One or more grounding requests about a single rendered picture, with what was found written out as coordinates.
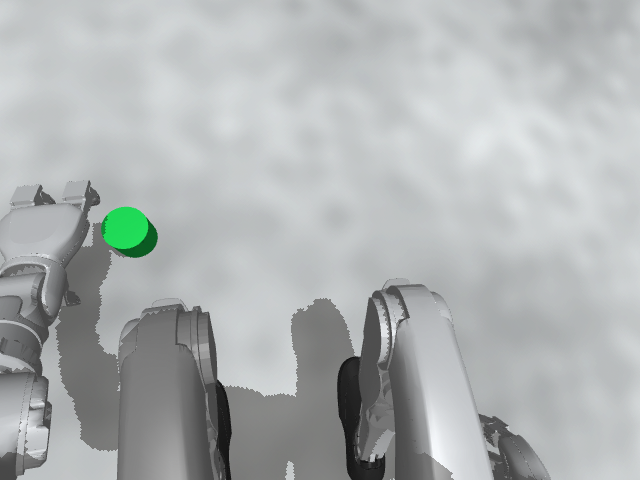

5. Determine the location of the left robot arm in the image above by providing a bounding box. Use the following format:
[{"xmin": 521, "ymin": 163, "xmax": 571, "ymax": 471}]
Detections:
[{"xmin": 0, "ymin": 256, "xmax": 67, "ymax": 480}]

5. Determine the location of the left robot foot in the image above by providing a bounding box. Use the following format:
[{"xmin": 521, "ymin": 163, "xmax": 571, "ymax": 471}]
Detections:
[{"xmin": 215, "ymin": 379, "xmax": 232, "ymax": 480}]

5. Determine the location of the left robot hand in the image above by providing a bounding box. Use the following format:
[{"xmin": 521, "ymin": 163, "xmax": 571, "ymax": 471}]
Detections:
[{"xmin": 0, "ymin": 180, "xmax": 100, "ymax": 308}]

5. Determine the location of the tin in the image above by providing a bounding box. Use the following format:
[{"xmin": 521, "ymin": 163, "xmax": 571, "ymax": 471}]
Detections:
[{"xmin": 101, "ymin": 207, "xmax": 158, "ymax": 258}]

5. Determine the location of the right robot foot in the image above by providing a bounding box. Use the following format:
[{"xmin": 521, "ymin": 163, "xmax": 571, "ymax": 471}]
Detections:
[{"xmin": 337, "ymin": 357, "xmax": 385, "ymax": 480}]

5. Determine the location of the right robot hand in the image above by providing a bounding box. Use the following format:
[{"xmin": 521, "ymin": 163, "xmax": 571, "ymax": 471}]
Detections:
[{"xmin": 478, "ymin": 414, "xmax": 551, "ymax": 480}]

